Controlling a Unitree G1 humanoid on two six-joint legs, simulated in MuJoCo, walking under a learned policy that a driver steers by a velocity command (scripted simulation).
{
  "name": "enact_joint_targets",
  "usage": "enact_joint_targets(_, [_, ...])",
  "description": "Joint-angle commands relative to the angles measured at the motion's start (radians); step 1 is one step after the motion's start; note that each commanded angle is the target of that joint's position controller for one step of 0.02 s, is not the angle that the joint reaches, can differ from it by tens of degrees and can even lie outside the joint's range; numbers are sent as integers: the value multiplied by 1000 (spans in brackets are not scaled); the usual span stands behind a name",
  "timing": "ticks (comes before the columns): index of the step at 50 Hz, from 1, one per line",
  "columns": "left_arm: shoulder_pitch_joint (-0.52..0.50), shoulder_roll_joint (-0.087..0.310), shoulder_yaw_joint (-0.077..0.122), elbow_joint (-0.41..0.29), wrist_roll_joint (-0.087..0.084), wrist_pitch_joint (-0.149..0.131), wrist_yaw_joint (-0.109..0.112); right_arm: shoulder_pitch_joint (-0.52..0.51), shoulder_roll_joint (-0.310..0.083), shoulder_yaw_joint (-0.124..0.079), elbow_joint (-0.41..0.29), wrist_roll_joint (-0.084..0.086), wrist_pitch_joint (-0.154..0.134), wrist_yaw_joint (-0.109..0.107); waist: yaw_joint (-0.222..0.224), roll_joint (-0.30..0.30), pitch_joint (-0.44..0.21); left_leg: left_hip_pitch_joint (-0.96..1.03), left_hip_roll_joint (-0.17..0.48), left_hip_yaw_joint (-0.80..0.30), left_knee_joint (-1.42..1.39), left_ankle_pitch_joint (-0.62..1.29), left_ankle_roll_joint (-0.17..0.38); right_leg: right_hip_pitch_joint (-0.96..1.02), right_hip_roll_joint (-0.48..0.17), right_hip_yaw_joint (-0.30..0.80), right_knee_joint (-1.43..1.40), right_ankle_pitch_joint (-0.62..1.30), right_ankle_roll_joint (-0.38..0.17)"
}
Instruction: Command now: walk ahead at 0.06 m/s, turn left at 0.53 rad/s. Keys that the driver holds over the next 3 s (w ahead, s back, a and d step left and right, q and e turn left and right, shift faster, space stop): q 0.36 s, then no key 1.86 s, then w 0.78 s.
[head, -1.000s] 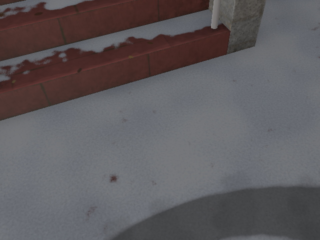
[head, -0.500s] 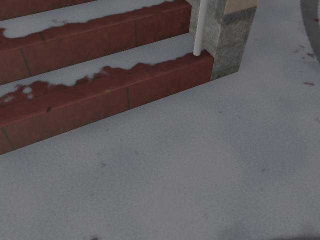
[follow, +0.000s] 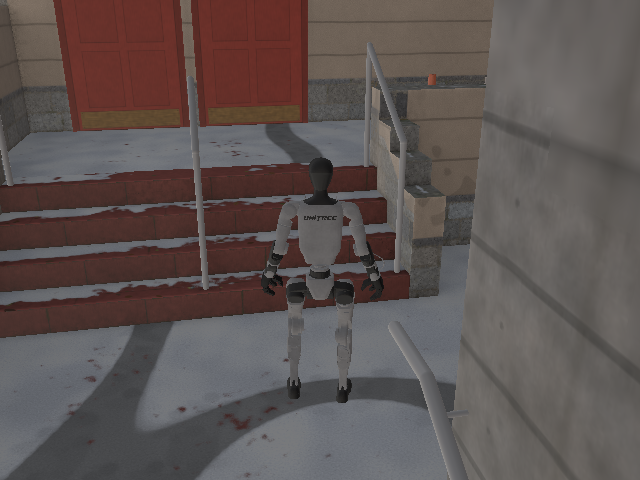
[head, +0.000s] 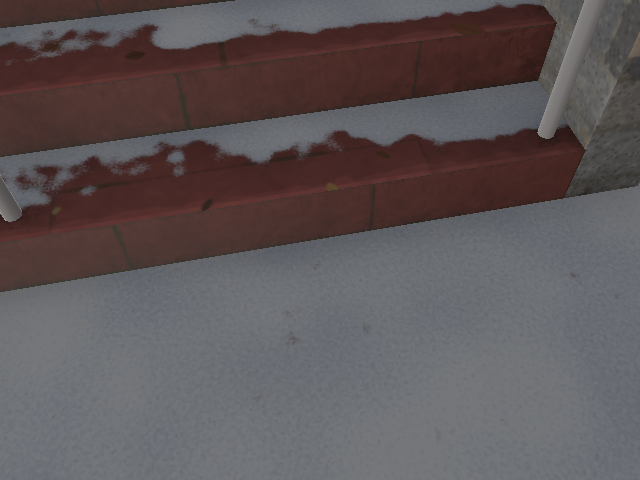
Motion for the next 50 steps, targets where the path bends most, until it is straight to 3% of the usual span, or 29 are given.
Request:
enact_joint_targets(1, [-75, 175, 40, -68, -12, -2, 5, 56, -56, -11, -61, -1, 4, 14, -24, -161, -160, 157, 12, 13, -102, 35, 19, 80, -280, 152, -175, 22, -192])
enact_joint_targets(4, [-66, 194, 46, -53, -32, 15, -1, 60, -66, -18, -75, -5, 11, 31, -35, -157, -147, 235, -7, 48, -270, 59, 60, 114, -290, 126, -123, -42, -147])
enact_joint_targets(6, [-31, 163, 42, -29, -44, 29, -5, 123, -87, -33, -54, -14, 12, 32, -54, -100, -131, 361, -49, 50, -451, 145, 120, 60, -232, 68, 7, -155, -60])
enact_joint_targets(7, [7, 113, 33, -21, -30, 37, -14, 146, -166, -55, -61, -19, 10, 19, -34, 113, -87, 431, 93, -187, -613, 304, 191, -84, -125, -38, 256, -282, 35])
enact_joint_targets(8, [-31, 96, 27, -75, 0, 32, -15, 116, -270, -66, -104, -20, 8, 5, -7, 338, -41, 473, 299, -509, -659, 493, 352, -362, 32, -33, 509, -560, 117])
enact_joint_targets(9, [-138, 128, 39, -102, 0, 25, -9, 132, -247, -60, -111, -55, -19, 12, -71, 234, -90, 398, 306, -533, -688, 426, 406, -364, 45, 147, 680, -562, 98])
enact_joint_targets(10, [-131, 140, 46, -101, -20, 26, -6, 79, -228, -54, -118, -54, -42, 14, -34, 173, -88, 391, 251, -448, -689, 369, 352, -373, 31, 189, 727, -460, 77])
enact_joint_targets(11, [-89, 144, 53, -76, -20, 28, 2, 9, -202, -49, -133, -31, -53, 11, 1, 122, -92, 391, 201, -380, -669, 327, 285, -371, 17, 206, 725, -367, 67])
enact_joint_targets(12, [-70, 157, 59, -60, -10, 30, 9, -31, -165, -36, -145, -13, -54, 8, 10, 110, -103, 387, 180, -346, -658, 335, 251, -361, 14, 210, 725, -317, 68])
enact_joint_targets(14, [-56, 147, 61, -62, -7, 24, 7, -30, -134, -22, -153, -10, -51, -1, 21, 103, -134, 376, 147, -317, -642, 410, 248, -310, 35, 207, 752, -252, 75])
enact_joint_targets(20, [-80, 108, 39, -82, -21, 13, -7, 11, -149, -26, -164, -9, -42, -16, -13, 123, -149, 457, 129, -343, -614, 386, 256, -252, 51, 223, 469, -214, 99])
enact_joint_targets(23, [-64, 116, 34, -80, -27, 12, -19, 3, -147, -22, -169, -19, -35, -6, -24, 136, -145, 399, 132, -361, -599, 414, 274, -132, 51, 204, 384, -260, 98])
enact_joint_targets(26, [-46, 123, 31, -81, -31, 6, -31, -8, -138, -13, -169, -19, -27, 3, -28, 134, -137, 393, 132, -394, -566, 486, 276, -55, 54, 189, 286, -284, 83])
enact_joint_targets(29, [23, 116, 25, -62, -19, -7, -48, -26, -114, 3, -166, -5, -21, 2, 20, 99, -134, 345, 70, -373, -513, 446, 205, 140, 46, 179, -24, -18, 39])
enact_joint_targets(30, [50, 168, 33, -63, 0, -8, -47, -1, -89, 10, -166, -17, -26, 0, 6, 20, -153, 283, 15, -327, -445, 315, 149, 235, -56, 268, -37, 121, 2])
enact_joint_targets(31, [34, 236, 45, -70, 8, -4, -42, 57, -63, 16, -168, -31, -36, 6, -58, -181, -151, 181, -118, -201, -330, 38, 93, 286, -200, 409, -24, 345, -89])
enact_joint_targets(32, [1, 176, 27, -68, 11, -5, -42, 15, -82, 11, -184, -35, -43, 8, -46, -279, -134, 176, -114, -143, -322, -100, 51, 193, -283, 507, -61, 277, -208])
enact_joint_targets(33, [-45, 135, 14, -86, 8, -9, -41, -13, -123, 0, -174, -31, -43, 7, -32, -229, -114, 211, -87, -134, -281, -94, 33, 169, -256, 486, -73, 221, -212])
enact_joint_targets(36, [-63, 152, 13, -79, -16, -15, -34, -36, -72, 6, -163, -32, -28, 10, -33, -189, -102, 286, -64, -110, -399, 71, 21, 167, -169, 386, -32, 188, -130])
enact_joint_targets(38, [-21, 137, 6, -61, -14, -14, -39, -34, -54, 13, -156, -33, -24, 18, -24, -150, -102, 385, -58, -114, -482, 248, 34, 136, -99, 320, -10, 86, -67])
enact_joint_targets(39, [2, 132, 2, -57, -7, -18, -45, -31, -74, 10, -161, -32, -22, 18, -11, -116, -105, 417, -38, -132, -478, 343, 44, 116, -70, 298, 3, 0, -40])
enact_joint_targets(40, [36, 137, 3, -58, -7, -20, -50, -34, -107, 0, -150, -24, -20, 18, 24, -44, -97, 410, -40, -142, -449, 330, 68, 100, -31, 263, -4, -54, -17])
enact_joint_targets(42, [1, 135, -1, -56, -11, -17, -49, -19, -72, 7, -142, -28, -25, 23, 0, -40, -78, 369, -41, -153, -480, 273, 79, 115, -12, 226, 27, -106, 1])
enact_joint_targets(45, [12, 117, -8, -50, -11, -5, -43, -24, -72, 9, -134, -32, -39, 21, 16, 20, -59, 338, -32, -168, -503, 263, 81, 126, 2, 206, 55, -105, 6])
enact_joint_targets(50, [18, 109, -12, -29, -11, 0, -39, -9, -67, 14, -121, -31, -51, 15, 17, 20, -45, 319, -31, -174, -518, 217, 76, 136, 9, 200, 59, -111, 14])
